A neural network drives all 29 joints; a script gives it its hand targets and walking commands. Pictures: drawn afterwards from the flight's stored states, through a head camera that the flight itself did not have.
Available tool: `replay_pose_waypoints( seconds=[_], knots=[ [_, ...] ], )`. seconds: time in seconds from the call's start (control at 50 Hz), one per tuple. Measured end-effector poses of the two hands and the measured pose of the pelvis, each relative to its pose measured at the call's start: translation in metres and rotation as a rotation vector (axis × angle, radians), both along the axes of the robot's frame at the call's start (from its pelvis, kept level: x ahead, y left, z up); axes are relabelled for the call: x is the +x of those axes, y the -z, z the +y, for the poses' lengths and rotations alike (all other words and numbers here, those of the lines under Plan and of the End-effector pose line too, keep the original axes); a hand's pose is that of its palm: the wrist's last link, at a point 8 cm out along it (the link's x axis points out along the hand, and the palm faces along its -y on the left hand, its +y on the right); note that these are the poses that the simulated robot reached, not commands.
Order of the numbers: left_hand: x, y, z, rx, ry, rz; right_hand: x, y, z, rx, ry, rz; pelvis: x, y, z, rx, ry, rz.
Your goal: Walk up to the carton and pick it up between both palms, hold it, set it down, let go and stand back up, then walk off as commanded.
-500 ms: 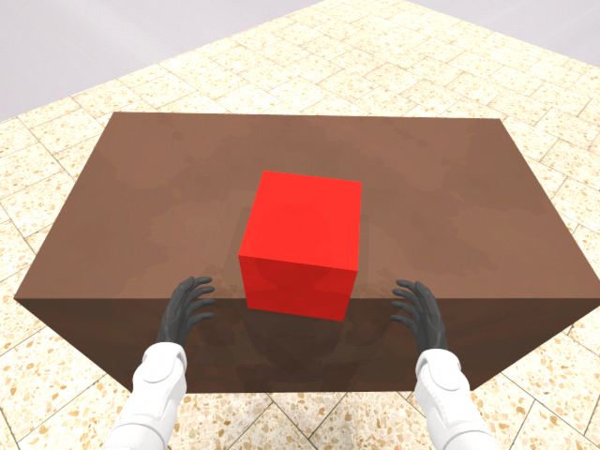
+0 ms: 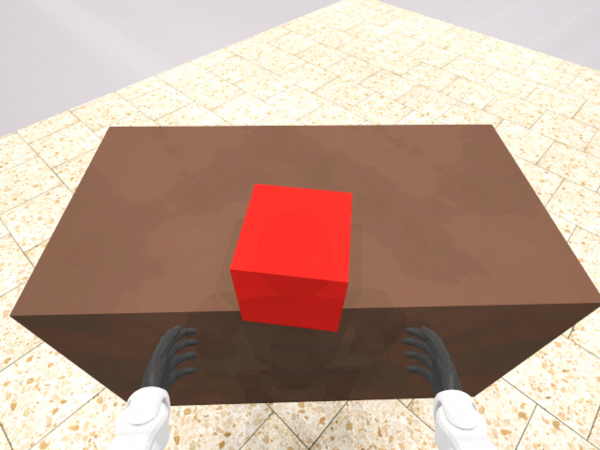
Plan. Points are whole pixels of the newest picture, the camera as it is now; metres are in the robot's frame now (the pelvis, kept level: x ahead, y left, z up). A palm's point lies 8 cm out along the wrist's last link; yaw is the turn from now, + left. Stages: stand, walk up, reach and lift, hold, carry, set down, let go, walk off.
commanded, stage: set down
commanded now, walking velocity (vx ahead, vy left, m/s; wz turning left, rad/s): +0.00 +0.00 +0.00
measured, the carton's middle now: (296, 257) +0.42 +0.01 -0.05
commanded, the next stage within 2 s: let go in 0.82 s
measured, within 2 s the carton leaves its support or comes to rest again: neither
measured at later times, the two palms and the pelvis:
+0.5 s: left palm (141, 403) +0.20 +0.23 -0.07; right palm (455, 401) +0.19 -0.21 -0.07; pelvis +0.03 +0.01 +0.01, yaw -1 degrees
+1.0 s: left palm (147, 410) +0.19 +0.22 -0.07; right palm (465, 408) +0.18 -0.22 -0.08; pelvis +0.04 +0.00 +0.01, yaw -1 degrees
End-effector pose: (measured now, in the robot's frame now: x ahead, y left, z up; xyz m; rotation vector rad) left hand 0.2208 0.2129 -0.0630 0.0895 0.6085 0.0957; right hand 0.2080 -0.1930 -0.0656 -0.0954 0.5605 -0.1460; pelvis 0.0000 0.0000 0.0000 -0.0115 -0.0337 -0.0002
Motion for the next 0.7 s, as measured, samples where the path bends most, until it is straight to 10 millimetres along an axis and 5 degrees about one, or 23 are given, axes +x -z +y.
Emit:
replay_pose_waypoints(
  seconds=[0.7],
  knots=[
    [-0.030, 0.005, 0.015, 0.051, -0.023, 0.178, -0.028, 0.011, -0.019, -0.032, -0.066, 0.151, 0.035, -0.009, 0.005, -0.004, 0.014, -0.039]
  ],
)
